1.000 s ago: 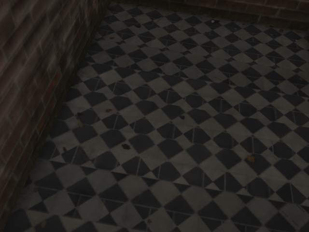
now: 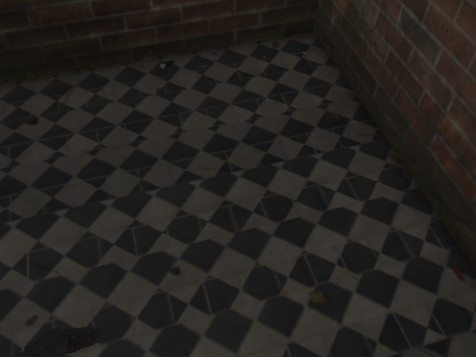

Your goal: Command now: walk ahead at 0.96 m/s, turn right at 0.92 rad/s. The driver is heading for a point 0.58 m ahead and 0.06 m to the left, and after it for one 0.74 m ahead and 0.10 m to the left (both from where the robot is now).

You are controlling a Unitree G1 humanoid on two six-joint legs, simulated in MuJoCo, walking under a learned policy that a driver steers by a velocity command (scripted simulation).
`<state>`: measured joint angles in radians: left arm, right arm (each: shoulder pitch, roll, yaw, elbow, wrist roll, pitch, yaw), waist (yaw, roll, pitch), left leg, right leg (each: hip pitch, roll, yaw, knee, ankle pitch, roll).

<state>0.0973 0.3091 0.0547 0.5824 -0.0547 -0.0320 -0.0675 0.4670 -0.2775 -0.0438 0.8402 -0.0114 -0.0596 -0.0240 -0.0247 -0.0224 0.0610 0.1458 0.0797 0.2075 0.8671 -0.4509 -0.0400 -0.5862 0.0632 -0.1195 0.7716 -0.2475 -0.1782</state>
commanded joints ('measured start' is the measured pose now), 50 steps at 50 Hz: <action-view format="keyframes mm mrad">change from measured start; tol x32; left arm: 1 371 225 81 8 42 -9 35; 50 18 23 -30 44 77 -51 44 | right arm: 1 -140 -88 12 -261 35 -126 19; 17 -605 -69 28 -335 49 -91 72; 25 105 -209 -62 -171 33 -44 73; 44 -140 -92 -27 -133 3 17 -12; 46 267 -46 7 -19 33 35 15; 50 -101 -132 -29 -109 13 93 -13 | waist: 1 157 -160 -433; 10 20 1 85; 22 -72 -135 -184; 25 -120 312 -484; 33 64 -5 19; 46 42 -193 -589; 50 4 4 -163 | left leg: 1 -977 -118 -386 788 -40 69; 14 -605 -12 -183 -288 801 -4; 19 -772 -87 -171 -420 643 108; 23 -206 -123 -182 -312 451 204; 25 439 176 -1069 -497 -211 447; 34 -502 -73 -430 -614 1044 285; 43 -281 -85 -463 -215 851 92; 44 -367 -126 -433 83 616 55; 45 -600 -269 -448 481 -284 -13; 50 -640 -78 -344 384 -22 -35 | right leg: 1 1065 -322 1030 -471 -536 -294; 10 178 -50 343 -623 135 -102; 16 469 -157 265 -679 162 -25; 22 863 -261 152 -137 1370 62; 23 669 -244 110 172 1320 81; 25 -106 40 265 754 -193 183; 43 445 -6 146 -381 605 147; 45 967 -468 600 -175 1326 -123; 50 387 -296 542 -446 416 -69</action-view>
